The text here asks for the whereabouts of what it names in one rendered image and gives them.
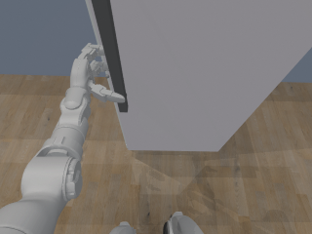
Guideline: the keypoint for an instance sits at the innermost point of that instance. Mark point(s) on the robot right shin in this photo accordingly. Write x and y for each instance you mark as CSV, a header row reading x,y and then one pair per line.
x,y
177,213

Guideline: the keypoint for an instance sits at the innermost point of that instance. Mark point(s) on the robot left upper arm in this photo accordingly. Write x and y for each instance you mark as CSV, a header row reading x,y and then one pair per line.
x,y
49,183

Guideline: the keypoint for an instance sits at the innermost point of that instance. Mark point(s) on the left robot forearm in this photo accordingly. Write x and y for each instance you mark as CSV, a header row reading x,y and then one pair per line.
x,y
70,132

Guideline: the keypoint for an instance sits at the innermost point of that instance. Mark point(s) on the fridge door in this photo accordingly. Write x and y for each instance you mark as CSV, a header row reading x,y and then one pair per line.
x,y
195,70

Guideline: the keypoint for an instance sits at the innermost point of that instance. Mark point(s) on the robot shin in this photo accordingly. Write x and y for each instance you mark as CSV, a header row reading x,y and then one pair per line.
x,y
124,223
177,213

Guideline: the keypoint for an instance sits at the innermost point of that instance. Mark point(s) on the handle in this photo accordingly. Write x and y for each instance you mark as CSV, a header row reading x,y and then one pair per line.
x,y
106,28

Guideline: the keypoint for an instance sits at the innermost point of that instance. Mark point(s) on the robot left shin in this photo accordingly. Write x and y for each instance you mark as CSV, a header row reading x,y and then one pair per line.
x,y
124,223

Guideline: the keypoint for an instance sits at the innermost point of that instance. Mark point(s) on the left robot hand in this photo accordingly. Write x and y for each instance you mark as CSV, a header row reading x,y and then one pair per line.
x,y
83,71

